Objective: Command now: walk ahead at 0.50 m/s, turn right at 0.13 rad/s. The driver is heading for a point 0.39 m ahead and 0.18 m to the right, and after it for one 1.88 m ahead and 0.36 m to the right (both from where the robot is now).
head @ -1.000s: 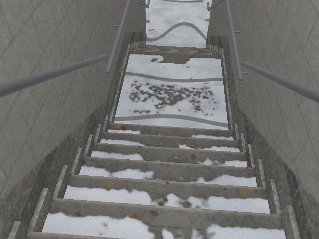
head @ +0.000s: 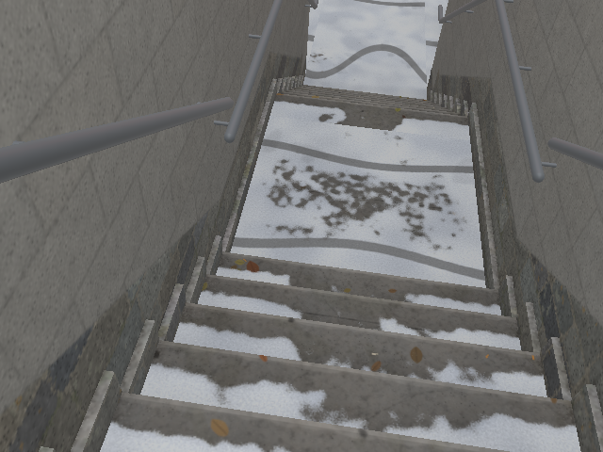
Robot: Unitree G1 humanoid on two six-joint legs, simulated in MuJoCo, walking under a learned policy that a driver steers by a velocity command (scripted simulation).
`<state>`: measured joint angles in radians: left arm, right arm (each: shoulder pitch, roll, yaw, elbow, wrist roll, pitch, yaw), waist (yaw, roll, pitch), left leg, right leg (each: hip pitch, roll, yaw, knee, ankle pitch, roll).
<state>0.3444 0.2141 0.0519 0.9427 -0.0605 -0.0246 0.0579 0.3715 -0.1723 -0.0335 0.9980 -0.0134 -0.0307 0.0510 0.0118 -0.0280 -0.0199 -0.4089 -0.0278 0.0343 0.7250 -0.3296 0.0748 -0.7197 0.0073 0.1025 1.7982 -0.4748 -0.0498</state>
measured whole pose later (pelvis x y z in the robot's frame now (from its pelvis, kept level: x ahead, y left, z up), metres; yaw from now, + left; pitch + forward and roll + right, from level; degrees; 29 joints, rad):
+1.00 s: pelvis +0.54 -0.06 -0.33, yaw -28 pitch +1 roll -1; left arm 0.36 0.22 0.04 0.90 -0.06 -0.03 0.04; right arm 0.31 -0.20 -0.06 0.82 -0.01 -0.08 0.05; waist -0.02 -0.01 -0.05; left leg -0.35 -0.03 -0.03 0.60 -0.31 0.04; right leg -0.59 0.20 0.20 1.95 -0.82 -0.07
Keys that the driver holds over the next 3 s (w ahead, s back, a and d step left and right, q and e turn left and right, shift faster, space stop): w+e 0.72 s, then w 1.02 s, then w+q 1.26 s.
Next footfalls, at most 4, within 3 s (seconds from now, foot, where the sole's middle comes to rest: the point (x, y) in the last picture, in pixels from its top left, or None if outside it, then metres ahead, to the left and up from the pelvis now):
0.46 right None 0.34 -0.15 -0.92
0.92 left None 0.64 -0.01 -1.10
1.52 right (410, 409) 0.88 -0.37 -1.27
2.10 left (364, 350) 1.19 -0.27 -1.44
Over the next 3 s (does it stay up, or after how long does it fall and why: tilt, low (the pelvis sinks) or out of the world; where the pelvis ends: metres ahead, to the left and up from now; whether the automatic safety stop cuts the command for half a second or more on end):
stays up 1.52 -0.42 -0.89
